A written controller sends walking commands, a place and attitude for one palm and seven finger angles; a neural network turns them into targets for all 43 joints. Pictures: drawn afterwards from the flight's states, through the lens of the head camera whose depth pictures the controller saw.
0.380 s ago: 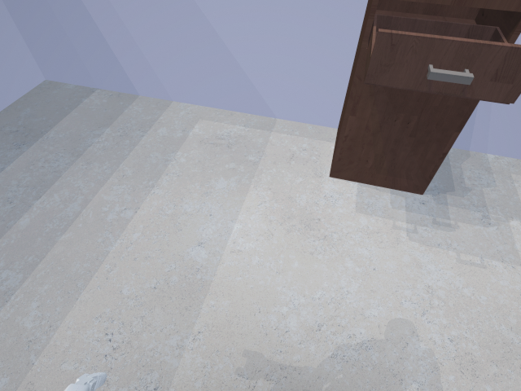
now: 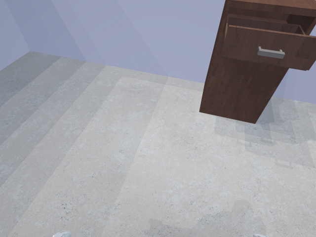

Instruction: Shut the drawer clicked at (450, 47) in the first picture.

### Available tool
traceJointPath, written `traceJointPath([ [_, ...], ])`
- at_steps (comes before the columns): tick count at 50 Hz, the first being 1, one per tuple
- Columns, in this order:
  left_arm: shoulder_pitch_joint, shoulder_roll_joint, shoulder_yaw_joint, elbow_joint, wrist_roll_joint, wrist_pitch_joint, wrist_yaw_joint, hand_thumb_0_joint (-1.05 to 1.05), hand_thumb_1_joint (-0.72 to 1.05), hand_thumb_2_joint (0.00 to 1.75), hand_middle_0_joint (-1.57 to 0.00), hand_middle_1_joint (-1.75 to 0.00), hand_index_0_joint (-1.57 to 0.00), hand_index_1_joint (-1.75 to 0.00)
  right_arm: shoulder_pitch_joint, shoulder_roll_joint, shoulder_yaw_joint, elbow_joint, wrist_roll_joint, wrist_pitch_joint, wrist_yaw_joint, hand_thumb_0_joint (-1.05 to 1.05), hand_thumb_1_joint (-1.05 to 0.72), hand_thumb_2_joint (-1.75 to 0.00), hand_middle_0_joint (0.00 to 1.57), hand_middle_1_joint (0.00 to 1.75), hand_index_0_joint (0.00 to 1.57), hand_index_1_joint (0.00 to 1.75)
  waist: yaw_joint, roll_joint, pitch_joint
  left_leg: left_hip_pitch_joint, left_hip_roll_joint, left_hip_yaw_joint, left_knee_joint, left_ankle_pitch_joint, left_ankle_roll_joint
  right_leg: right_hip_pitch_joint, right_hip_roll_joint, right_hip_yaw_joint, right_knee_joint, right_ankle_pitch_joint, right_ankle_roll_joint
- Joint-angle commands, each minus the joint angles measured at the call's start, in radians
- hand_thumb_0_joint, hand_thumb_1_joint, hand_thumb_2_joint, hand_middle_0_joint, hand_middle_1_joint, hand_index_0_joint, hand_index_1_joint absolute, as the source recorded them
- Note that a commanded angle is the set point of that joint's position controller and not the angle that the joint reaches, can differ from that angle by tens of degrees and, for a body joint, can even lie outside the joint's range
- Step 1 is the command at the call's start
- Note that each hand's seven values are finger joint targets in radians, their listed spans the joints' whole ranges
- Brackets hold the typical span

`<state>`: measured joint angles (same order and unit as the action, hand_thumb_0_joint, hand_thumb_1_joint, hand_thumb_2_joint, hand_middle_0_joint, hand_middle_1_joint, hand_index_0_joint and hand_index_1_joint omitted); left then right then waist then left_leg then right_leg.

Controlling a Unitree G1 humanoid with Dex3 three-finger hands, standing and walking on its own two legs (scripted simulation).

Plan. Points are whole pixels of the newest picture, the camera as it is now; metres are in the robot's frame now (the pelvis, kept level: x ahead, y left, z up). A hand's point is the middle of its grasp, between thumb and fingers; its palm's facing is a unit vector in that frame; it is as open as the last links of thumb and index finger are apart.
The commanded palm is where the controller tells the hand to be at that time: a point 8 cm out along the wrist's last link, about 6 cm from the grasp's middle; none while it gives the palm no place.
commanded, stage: stand and wait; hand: left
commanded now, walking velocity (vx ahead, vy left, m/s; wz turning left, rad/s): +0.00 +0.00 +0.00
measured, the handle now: (270, 51) +0.95 -0.49 +0.02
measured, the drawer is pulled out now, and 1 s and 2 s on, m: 0.27 0.27 0.27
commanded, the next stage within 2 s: look at it before walking up in 0.50 s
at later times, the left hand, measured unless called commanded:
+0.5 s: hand out of the picture +0.06 +0.24 -0.15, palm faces -0.02 -0.94 -0.34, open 7.4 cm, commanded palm none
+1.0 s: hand out of the picture +0.05 +0.24 -0.15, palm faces -0.02 -0.94 -0.33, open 7.4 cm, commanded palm none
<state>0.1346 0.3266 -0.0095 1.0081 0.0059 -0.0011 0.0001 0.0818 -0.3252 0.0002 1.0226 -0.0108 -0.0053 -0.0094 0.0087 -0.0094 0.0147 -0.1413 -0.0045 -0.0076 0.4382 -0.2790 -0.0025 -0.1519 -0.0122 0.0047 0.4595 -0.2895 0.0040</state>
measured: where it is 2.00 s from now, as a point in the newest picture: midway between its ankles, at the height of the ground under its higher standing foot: outside the picture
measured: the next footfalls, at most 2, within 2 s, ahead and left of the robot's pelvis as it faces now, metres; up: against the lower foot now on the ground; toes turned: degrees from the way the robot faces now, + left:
none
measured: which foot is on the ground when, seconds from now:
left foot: down 0.00-1.00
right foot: down 0.00-1.00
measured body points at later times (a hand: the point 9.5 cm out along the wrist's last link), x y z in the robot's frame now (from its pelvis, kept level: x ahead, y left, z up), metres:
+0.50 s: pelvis -0.02 +0.00 +0.00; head -0.02 -0.01 +0.45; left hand +0.06 +0.29 -0.12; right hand +0.05 -0.30 -0.13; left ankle -0.03 +0.12 -0.74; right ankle -0.03 -0.12 -0.74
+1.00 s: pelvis -0.02 -0.01 +0.01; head -0.02 -0.01 +0.46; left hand +0.05 +0.29 -0.13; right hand +0.06 -0.30 -0.13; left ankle -0.03 +0.12 -0.74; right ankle -0.03 -0.12 -0.74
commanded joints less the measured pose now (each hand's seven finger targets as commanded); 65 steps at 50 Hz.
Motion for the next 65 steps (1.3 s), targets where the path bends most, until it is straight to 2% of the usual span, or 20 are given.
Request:
traceJointPath([
  [1, -0.039, 0.219, 0.053, -0.058, 0.003, -0.023, 0.019, 0.00, 0.90, 0.90, -0.20, -0.30, -0.20, -0.30, -0.046, -0.208, -0.045, -0.056, -0.001, -0.027, -0.013, 0.00, -0.90, -0.90, 0.20, 0.30, 0.20, 0.30, -0.006, 0.009, -0.083, 0.026, 0.111, -0.072, -0.047, 0.330, 0.034, 0.033, -0.108, 0.080, -0.057, 0.348, -0.042],
  [8, -0.038, 0.222, 0.049, -0.029, 0.001, -0.022, 0.015, 0.00, 0.90, 0.90, -0.20, -0.30, -0.20, -0.30, -0.032, -0.213, -0.039, -0.026, 0.001, -0.026, -0.011, 0.00, -0.90, -0.90, 0.20, 0.30, 0.20, 0.30, -0.006, 0.005, -0.052, 0.010, 0.112, -0.079, -0.082, 0.251, 0.032, 0.024, -0.109, 0.093, -0.093, 0.268, -0.040],
  [16, -0.037, 0.223, 0.046, -0.005, 0.001, -0.022, 0.012, 0.00, 0.90, 0.90, -0.20, -0.30, -0.20, -0.30, -0.014, -0.221, -0.034, 0.004, 0.004, -0.030, -0.009, 0.00, -0.90, -0.90, 0.20, 0.30, 0.20, 0.30, -0.005, 0.012, -0.060, 0.009, 0.118, -0.091, -0.104, 0.234, 0.033, 0.033, -0.106, 0.093, -0.106, 0.228, -0.037],
  [21, -0.039, 0.224, 0.045, 0.005, 0.002, -0.022, 0.012, 0.00, 0.90, 0.90, -0.20, -0.30, -0.20, -0.30, -0.014, -0.219, -0.032, 0.015, 0.004, -0.029, -0.007, 0.00, -0.90, -0.90, 0.20, 0.30, 0.20, 0.30, -0.004, -0.001, -0.030, -0.003, 0.116, -0.092, -0.118, 0.198, 0.031, 0.013, -0.105, 0.097, -0.124, 0.189, -0.036],
  [26, -0.040, 0.221, 0.045, 0.006, 0.003, -0.022, 0.011, 0.00, 0.90, 0.90, -0.20, -0.30, -0.20, -0.30, -0.005, -0.219, -0.033, 0.020, 0.003, -0.029, -0.006, 0.00, -0.90, -0.90, 0.20, 0.30, 0.20, 0.30, -0.004, -0.008, -0.028, -0.007, 0.115, -0.097, -0.124, 0.177, 0.030, 0.004, -0.105, 0.102, -0.135, 0.152, -0.035],
  [35, -0.039, 0.219, 0.046, 0.009, 0.003, -0.027, 0.012, 0.00, 0.90, 0.90, -0.20, -0.30, -0.20, -0.30, -0.005, -0.215, -0.034, 0.025, 0.003, -0.033, -0.006, 0.00, -0.90, -0.90, 0.20, 0.30, 0.20, 0.30, -0.006, 0.008, -0.050, 0.013, 0.120, -0.091, -0.119, 0.220, 0.027, 0.015, -0.110, 0.102, -0.132, 0.209, -0.036],
  [40, -0.037, 0.220, 0.045, 0.010, 0.004, -0.026, 0.012, 0.00, 0.90, 0.90, -0.20, -0.30, -0.20, -0.30, -0.010, -0.215, -0.032, 0.026, 0.003, -0.030, -0.006, 0.00, -0.90, -0.90, 0.20, 0.30, 0.20, 0.30, -0.006, 0.005, -0.027, 0.004, 0.117, -0.092, -0.125, 0.198, 0.025, 0.002, -0.108, 0.107, -0.142, 0.187, -0.036],
  [44, -0.037, 0.220, 0.045, 0.009, 0.004, -0.027, 0.011, 0.00, 0.90, 0.90, -0.20, -0.30, -0.20, -0.30, -0.005, -0.214, -0.033, 0.025, 0.003, -0.030, -0.005, 0.00, -0.90, -0.90, 0.20, 0.30, 0.20, 0.30, -0.008, -0.006, -0.038, 0.009, 0.117, -0.093, -0.122, 0.199, 0.025, 0.004, -0.109, 0.108, -0.145, 0.181, -0.036],
  [50, -0.031, 0.219, 0.045, 0.014, 0.003, -0.026, 0.011, 0.00, 0.90, 0.90, -0.20, -0.30, -0.20, -0.30, -0.009, -0.218, -0.032, 0.027, 0.003, -0.031, -0.007, 0.00, -0.90, -0.90, 0.20, 0.30, 0.20, 0.30, -0.005, 0.020, -0.044, 0.021, 0.121, -0.094, -0.124, 0.225, 0.024, 0.012, -0.106, 0.102, -0.138, 0.213, -0.035],
  [51, -0.031, 0.219, 0.045, 0.012, 0.004, -0.027, 0.011, 0.00, 0.90, 0.90, -0.20, -0.30, -0.20, -0.30, -0.005, -0.217, -0.032, 0.025, 0.005, -0.030, -0.006, 0.00, -0.90, -0.90, 0.20, 0.30, 0.20, 0.30, -0.006, 0.006, -0.047, 0.018, 0.123, -0.094, -0.124, 0.223, 0.025, 0.017, -0.107, 0.099, -0.141, 0.211, -0.034],
  [58, -0.033, 0.221, 0.044, 0.017, 0.004, -0.026, 0.010, 0.00, 0.90, 0.90, -0.20, -0.30, -0.20, -0.30, -0.009, -0.219, -0.031, 0.028, 0.004, -0.029, -0.006, 0.00, -0.90, -0.90, 0.20, 0.30, 0.20, 0.30, -0.005, 0.010, -0.039, 0.016, 0.121, -0.096, -0.131, 0.213, 0.024, 0.015, -0.107, 0.103, -0.146, 0.198, -0.034],
  [60, -0.037, 0.223, 0.048, 0.009, 0.004, -0.022, 0.009, 0.00, 0.90, 0.90, -0.20, -0.30, -0.20, -0.30, -0.003, -0.224, -0.035, 0.026, 0.003, -0.030, -0.010, 0.00, -0.90, -0.90, 0.20, 0.30, 0.20, 0.30, -0.009, 0.004, -0.041, 0.040, 0.128, -0.076, -0.113, 0.227, 0.022, -0.004, -0.102, 0.115, -0.135, 0.243, -0.038],
  [63, 0.023, 0.120, 0.038, -0.001, 0.005, 0.009, 0.014, 0.00, 0.90, 0.90, -0.20, -0.30, -0.20, -0.30, 0.062, -0.106, -0.024, 0.017, 0.000, -0.010, -0.016, 0.00, -0.90, -0.90, 0.20, 0.30, 0.20, 0.30, -0.014, -0.012, -0.043, 0.025, 0.131, -0.019, -0.046, 0.231, 0.002, -0.039, -0.099, 0.139, -0.073, 0.325, -0.031],
  [65, 0.046, 0.122, 0.046, -0.024, 0.008, 0.022, 0.014, 0.00, 0.90, 0.90, -0.20, -0.30, -0.20, -0.30, 0.084, -0.104, -0.034, -0.007, 0.000, 0.001, -0.022, 0.00, -0.90, -0.90, 0.20, 0.30, 0.20, 0.30, -0.016, -0.018, -0.044, 0.014, 0.135, 0.005, -0.005, 0.227, -0.002, -0.068, -0.096, 0.157, -0.029, 0.365, -0.037],
])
